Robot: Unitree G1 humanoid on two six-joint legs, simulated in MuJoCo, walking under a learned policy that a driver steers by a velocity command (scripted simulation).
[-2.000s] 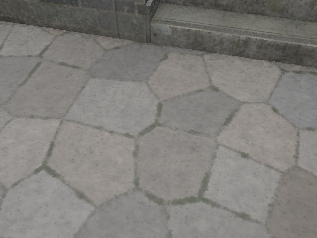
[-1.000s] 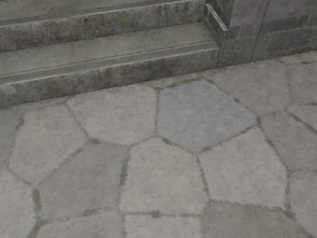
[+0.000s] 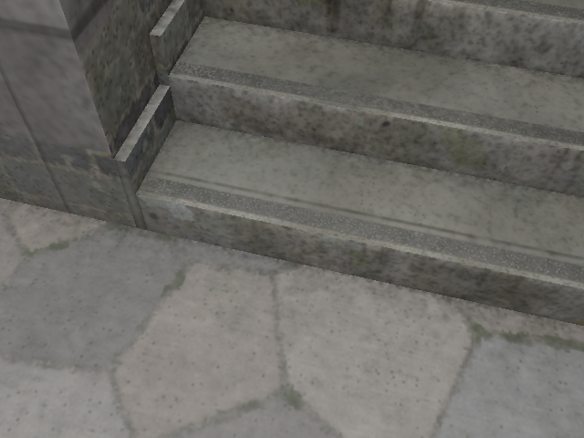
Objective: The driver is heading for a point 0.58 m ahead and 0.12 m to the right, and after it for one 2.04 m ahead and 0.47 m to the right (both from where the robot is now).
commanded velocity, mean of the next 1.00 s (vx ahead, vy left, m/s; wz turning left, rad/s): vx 0.50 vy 0.00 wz -0.25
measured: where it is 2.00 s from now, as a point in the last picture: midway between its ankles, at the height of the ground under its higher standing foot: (408, 221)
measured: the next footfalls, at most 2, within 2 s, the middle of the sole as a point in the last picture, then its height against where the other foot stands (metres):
right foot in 0.36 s outside the picture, level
left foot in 0.86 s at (283, 344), level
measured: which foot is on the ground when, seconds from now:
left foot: down 0.00-0.36, up 0.38-0.84, down 0.86-1.00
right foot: up 0.00-0.34, down 0.36-0.86, up 0.88-1.00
